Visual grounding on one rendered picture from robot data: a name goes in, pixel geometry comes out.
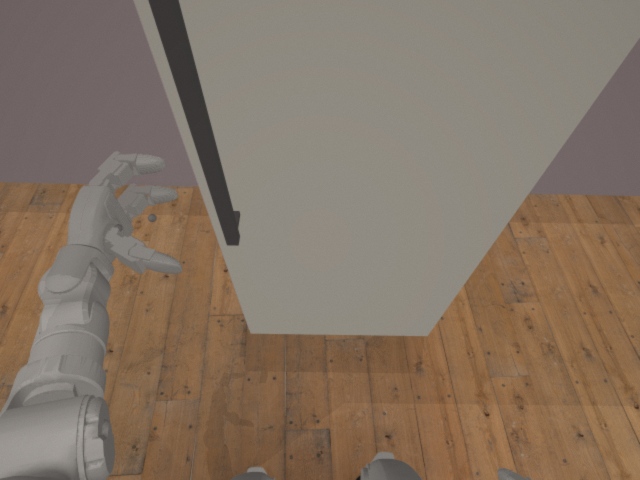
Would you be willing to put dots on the handle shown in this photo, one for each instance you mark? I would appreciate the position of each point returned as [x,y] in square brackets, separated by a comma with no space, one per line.
[171,27]

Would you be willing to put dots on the robot left forearm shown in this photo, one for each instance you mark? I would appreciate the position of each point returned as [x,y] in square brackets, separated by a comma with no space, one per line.
[67,354]

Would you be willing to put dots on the left robot upper arm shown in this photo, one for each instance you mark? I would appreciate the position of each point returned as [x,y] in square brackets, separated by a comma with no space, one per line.
[67,439]

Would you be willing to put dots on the fridge door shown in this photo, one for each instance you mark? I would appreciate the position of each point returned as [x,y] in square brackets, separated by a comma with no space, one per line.
[376,149]

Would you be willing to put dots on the right robot thigh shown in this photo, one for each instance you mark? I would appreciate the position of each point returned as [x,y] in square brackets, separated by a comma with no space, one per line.
[388,469]

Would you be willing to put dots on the robot left hand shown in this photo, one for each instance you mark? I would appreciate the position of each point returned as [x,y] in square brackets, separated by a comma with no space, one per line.
[96,211]

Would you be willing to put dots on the right robot shin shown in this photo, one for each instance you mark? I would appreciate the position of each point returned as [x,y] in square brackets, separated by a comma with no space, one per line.
[383,455]

